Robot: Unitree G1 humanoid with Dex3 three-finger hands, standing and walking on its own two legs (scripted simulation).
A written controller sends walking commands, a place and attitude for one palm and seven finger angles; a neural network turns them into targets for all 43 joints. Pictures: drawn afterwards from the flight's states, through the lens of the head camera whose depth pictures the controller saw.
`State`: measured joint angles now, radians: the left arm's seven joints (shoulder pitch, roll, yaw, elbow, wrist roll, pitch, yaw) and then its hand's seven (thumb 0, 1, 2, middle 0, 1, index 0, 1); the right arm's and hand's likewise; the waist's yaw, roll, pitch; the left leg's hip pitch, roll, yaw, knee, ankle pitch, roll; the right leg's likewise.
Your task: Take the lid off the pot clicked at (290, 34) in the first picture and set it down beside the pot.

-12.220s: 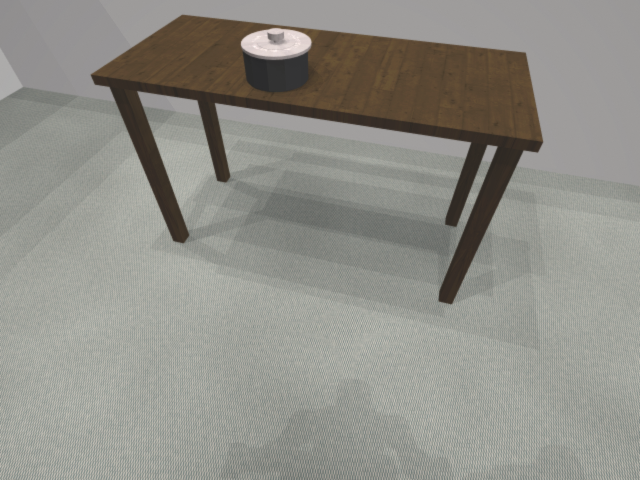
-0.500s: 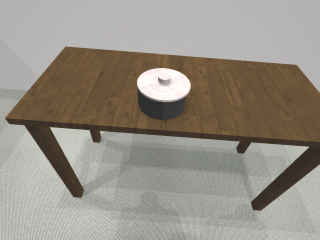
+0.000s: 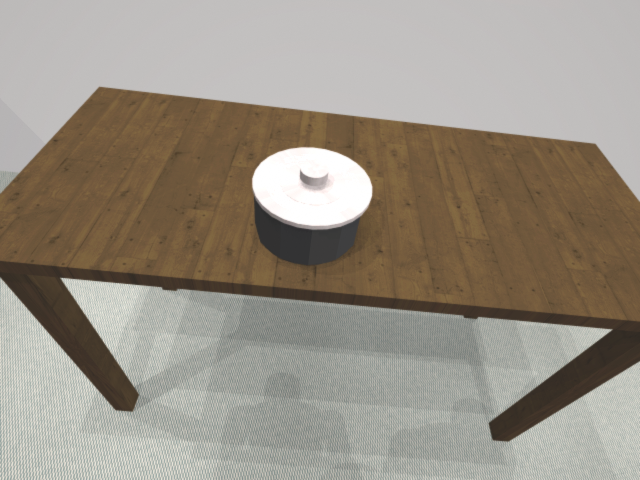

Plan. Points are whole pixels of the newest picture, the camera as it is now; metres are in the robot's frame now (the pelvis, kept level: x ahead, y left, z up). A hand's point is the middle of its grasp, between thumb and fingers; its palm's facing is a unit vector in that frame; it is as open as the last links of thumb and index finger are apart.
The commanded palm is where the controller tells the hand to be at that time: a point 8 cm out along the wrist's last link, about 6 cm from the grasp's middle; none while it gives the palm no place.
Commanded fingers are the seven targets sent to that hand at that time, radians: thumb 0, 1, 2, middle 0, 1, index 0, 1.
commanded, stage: shuffle to correct the standing spot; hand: left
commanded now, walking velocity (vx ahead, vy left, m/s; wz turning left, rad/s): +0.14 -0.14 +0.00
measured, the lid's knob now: (314, 172) +0.53 +0.06 +0.10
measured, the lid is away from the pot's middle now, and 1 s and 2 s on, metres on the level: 0.00 0.00 0.00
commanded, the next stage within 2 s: come to a stop and stand still in 0.24 s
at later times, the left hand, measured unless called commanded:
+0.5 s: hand (259, 445) +0.21 +0.09 -0.17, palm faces +0.00 -0.98 -0.22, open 7.4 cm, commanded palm none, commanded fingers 0.00 0.90 0.90 -0.20 -0.30 -0.20 -0.30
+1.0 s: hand out of the picture +0.05 +0.14 -0.17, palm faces +0.10 -0.97 -0.24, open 7.4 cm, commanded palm none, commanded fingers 0.00 0.90 0.90 -0.20 -0.30 -0.20 -0.30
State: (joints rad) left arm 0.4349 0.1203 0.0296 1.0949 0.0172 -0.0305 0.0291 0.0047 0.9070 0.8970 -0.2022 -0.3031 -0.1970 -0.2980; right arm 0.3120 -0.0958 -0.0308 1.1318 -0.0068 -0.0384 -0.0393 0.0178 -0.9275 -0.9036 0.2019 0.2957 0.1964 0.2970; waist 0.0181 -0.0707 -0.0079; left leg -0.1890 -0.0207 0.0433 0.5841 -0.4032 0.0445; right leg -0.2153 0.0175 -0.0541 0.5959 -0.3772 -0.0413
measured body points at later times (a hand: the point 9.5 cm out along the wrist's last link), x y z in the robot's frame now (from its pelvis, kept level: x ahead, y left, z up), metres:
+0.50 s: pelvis +0.10 -0.09 -0.01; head +0.14 -0.09 +0.43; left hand +0.21 +0.14 -0.16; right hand +0.06 -0.32 -0.17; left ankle +0.02 +0.04 -0.68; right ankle +0.19 -0.20 -0.73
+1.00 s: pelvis +0.07 -0.05 +0.01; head +0.07 -0.04 +0.46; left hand +0.05 +0.19 -0.15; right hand +0.14 -0.28 -0.13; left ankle +0.12 -0.01 -0.73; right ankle +0.00 -0.19 -0.69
